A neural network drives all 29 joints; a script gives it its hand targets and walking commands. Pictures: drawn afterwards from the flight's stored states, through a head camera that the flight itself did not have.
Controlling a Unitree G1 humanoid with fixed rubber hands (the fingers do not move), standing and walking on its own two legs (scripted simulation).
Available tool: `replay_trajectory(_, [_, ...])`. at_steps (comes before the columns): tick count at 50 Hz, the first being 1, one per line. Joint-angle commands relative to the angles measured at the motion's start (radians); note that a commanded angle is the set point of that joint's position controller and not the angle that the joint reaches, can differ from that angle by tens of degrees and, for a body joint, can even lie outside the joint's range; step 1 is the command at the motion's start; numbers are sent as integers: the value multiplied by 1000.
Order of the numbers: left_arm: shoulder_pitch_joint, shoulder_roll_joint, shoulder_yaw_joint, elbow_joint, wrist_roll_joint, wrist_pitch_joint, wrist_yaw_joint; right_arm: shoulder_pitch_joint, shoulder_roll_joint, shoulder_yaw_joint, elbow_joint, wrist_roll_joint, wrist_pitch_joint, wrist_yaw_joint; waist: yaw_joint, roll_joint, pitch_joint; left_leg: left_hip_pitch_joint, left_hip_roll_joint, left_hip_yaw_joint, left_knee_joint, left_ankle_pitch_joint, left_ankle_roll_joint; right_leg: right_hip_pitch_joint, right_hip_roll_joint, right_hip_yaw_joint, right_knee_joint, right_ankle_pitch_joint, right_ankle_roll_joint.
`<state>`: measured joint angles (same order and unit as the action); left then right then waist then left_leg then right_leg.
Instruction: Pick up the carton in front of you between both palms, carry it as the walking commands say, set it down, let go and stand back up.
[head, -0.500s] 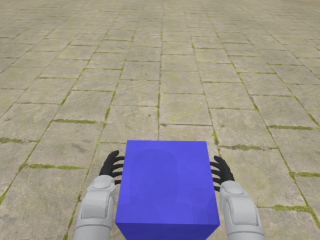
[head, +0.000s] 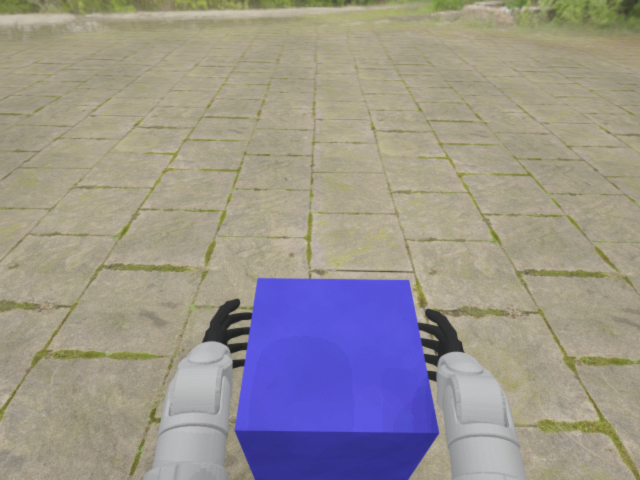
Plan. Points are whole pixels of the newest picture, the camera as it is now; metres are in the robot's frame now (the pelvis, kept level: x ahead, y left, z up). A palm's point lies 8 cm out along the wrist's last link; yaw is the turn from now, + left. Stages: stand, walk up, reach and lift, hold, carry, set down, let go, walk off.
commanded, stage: set down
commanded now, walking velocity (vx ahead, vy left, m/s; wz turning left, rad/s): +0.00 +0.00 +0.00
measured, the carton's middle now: (331, 388) +0.30 +0.00 -0.03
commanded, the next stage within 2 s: none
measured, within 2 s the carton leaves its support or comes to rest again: neither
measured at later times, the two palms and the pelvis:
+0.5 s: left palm (250, 364) +0.35 +0.13 -0.07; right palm (433, 373) +0.35 -0.16 -0.07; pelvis -0.01 -0.01 -0.03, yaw -2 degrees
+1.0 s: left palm (265, 389) +0.41 +0.13 -0.22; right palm (414, 392) +0.42 -0.17 -0.24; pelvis -0.01 -0.01 -0.16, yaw -2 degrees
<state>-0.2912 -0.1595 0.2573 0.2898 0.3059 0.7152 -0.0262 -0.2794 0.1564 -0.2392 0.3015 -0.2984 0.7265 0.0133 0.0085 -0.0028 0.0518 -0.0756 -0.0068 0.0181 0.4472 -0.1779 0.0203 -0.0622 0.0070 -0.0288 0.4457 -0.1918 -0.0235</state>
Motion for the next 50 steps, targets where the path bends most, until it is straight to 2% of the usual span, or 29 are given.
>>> replay_trajectory(1, [-527,-948,-480,41,-245,-35,-262,-605,950,480,-20,260,-60,264,8,7,-153,-29,-28,-126,-112,-258,23,-46,27,127,-111,-250,-27])
replay_trajectory(6, [-676,-949,-334,228,-180,-74,-255,-755,929,341,176,192,-103,274,20,11,-103,-71,-24,-140,-85,-325,23,-94,19,138,-72,-321,-29])
replay_trajectory(10, [-768,-887,-169,353,-90,-115,-216,-823,841,155,329,79,-153,237,8,7,-59,-74,-36,-130,-27,-312,15,-196,23,136,-42,-344,-38])
replay_trajectory(13, [-760,-801,-40,396,-12,-149,-175,-814,724,22,383,-15,-191,206,0,27,-52,-137,-45,-124,5,-305,13,-250,43,113,19,-308,-35])
replay_trajectory(16, [-716,-713,48,403,53,-204,-139,-786,620,-49,399,-70,-243,185,1,28,-77,-233,-60,-109,61,-232,10,-321,58,94,89,-223,-31])
replay_trajectory(20, [-685,-666,39,371,60,-334,-118,-757,580,-13,384,-69,-366,180,12,2,-213,-344,-75,-90,171,-35,1,-413,80,97,178,-63,-24])
replay_trajectory(24, [-690,-729,-97,333,-6,-485,-113,-758,649,131,370,1,-516,172,24,-14,-430,-430,-104,-84,290,101,-14,-464,101,111,288,101,-4])
replay_trajectory(27, [-723,-798,-235,320,-70,-576,-111,-802,713,278,343,73,-604,166,32,-28,-671,-514,-120,-77,401,197,-26,-490,106,123,393,229,7])
replay_trajectory(31, [-750,-849,-404,237,-156,-631,-101,-842,753,448,249,154,-655,144,29,-46,-1040,-638,-133,-74,532,314,-42,-476,108,138,536,434,22])
replay_trajectory(33, [-754,-841,-453,200,-185,-630,-93,-825,753,487,226,174,-651,128,18,-44,-1131,-743,-141,-67,577,302,-50,-463,107,145,587,490,27])
replay_trajectory(34, [-763,-832,-462,195,-193,-625,-90,-822,753,492,223,177,-645,121,11,-46,-1147,-781,-143,-66,592,263,-51,-484,108,144,602,455,29])
replay_trajectory(37, [-764,-833,-434,223,-185,-590,-91,-825,754,482,254,172,-611,121,16,-40,-1074,-907,-152,-54,632,152,-54,-604,114,141,626,317,32])
replay_trajectory(40, [-794,-855,-375,275,-162,-548,-99,-871,763,442,300,159,-573,144,26,-41,-968,-990,-154,-45,669,44,-50,-771,122,123,649,133,28])
replay_trajectory(42, [-823,-866,-339,305,-151,-524,-103,-909,761,410,331,150,-551,159,29,-45,-928,-1041,-157,-41,698,-4,-49,-854,126,113,675,65,23])
replay_trajectory(50, [-961,-869,-266,352,-151,-495,-86,-1041,704,333,418,136,-529,174,16,-45,-995,-1187,-170,-23,843,-9,-62,-1046,140,89,823,53,20])
